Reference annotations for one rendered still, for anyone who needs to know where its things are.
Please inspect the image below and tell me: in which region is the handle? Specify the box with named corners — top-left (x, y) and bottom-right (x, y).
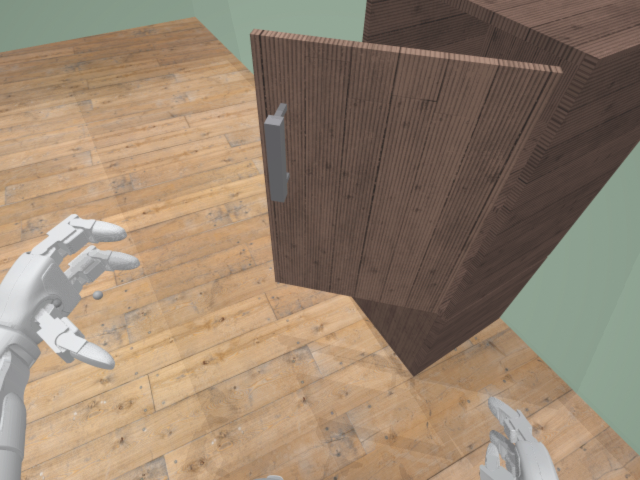
top-left (264, 103), bottom-right (290, 203)

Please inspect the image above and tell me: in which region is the left robot forearm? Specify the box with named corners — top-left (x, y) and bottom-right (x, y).
top-left (0, 325), bottom-right (41, 480)

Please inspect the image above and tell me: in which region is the cupboard door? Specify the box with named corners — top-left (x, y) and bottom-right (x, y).
top-left (250, 29), bottom-right (563, 313)

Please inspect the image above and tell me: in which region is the robot right hand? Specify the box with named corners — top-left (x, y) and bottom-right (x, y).
top-left (480, 397), bottom-right (559, 480)

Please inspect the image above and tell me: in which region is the robot left hand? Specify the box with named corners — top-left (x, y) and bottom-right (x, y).
top-left (0, 214), bottom-right (140, 370)

